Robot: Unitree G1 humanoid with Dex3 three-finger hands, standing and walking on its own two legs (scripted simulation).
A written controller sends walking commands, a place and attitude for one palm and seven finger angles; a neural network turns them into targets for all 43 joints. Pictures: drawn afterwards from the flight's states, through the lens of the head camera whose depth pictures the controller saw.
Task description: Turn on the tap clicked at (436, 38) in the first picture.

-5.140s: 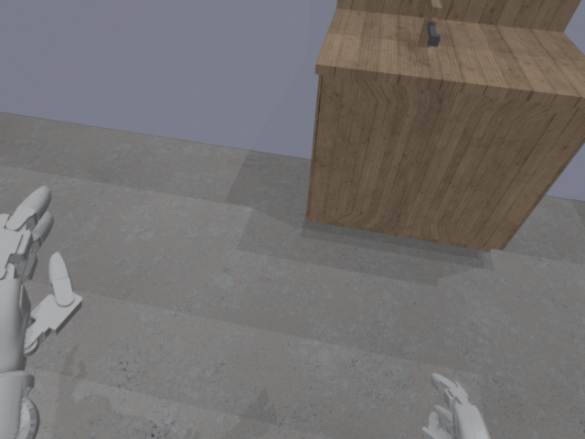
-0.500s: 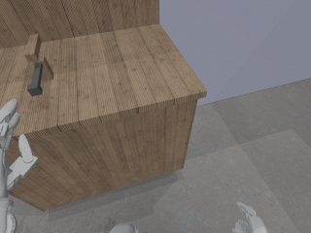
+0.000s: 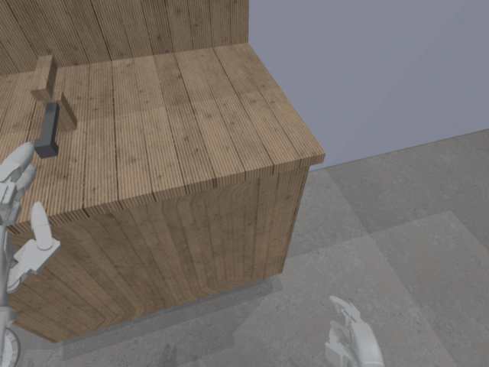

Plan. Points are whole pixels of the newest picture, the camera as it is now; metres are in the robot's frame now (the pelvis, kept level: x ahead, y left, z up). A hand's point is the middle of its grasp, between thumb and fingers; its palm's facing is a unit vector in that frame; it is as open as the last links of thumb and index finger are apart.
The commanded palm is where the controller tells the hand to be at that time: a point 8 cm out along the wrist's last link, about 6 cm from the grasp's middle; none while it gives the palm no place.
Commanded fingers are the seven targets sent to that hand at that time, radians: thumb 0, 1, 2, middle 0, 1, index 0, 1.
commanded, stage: come to a stop and stand still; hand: left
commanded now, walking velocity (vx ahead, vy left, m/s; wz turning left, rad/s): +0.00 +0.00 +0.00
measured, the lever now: (46, 147) +0.44 +0.40 +0.10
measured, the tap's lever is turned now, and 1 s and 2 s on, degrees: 0 0 0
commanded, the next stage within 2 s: look again from close up in 0.98 s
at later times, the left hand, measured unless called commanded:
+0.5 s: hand (42, 305) +0.15 +0.22 +0.17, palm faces +0.45 -0.81 -0.37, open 7.4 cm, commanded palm +0.10 +0.25 +0.18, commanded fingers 0.00 0.90 0.90 -0.20 -0.30 -0.20 -0.30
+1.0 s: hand (16, 328) +0.13 +0.23 +0.17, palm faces +0.44 -0.80 -0.41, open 7.4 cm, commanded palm +0.07 +0.26 +0.18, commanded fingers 0.00 0.90 0.90 -0.20 -0.30 -0.20 -0.30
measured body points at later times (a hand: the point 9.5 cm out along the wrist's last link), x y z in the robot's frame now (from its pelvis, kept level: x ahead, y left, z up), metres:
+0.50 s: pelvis -0.05 -0.03 +0.00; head -0.06 -0.02 +0.45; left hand +0.12 +0.26 +0.19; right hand +0.11 -0.27 -0.08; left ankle -0.05 +0.09 -0.74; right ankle +0.02 -0.09 -0.73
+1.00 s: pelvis -0.08 -0.02 +0.00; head -0.08 -0.02 +0.45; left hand +0.10 +0.27 +0.20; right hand +0.06 -0.26 -0.09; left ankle -0.05 +0.09 -0.74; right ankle +0.02 -0.09 -0.73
